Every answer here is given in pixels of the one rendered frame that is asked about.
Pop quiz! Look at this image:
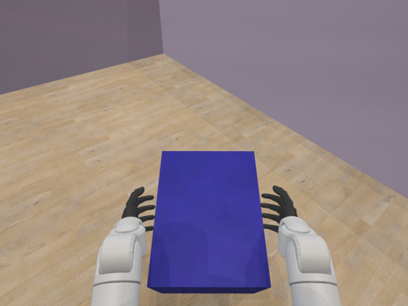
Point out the robot right forearm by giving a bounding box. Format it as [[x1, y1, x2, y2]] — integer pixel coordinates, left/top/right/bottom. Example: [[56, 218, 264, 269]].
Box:
[[278, 216, 342, 306]]

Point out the robot left forearm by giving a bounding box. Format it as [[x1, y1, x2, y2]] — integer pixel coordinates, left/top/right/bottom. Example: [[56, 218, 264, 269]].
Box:
[[91, 217, 147, 306]]

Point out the carton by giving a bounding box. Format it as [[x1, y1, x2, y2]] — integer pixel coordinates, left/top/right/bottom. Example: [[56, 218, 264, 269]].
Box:
[[147, 151, 271, 293]]

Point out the right robot hand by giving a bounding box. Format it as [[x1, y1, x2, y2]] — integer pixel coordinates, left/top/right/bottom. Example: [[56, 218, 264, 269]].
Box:
[[261, 186, 298, 233]]

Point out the left robot hand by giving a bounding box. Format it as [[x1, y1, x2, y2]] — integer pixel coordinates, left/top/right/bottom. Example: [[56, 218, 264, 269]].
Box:
[[122, 187, 156, 232]]

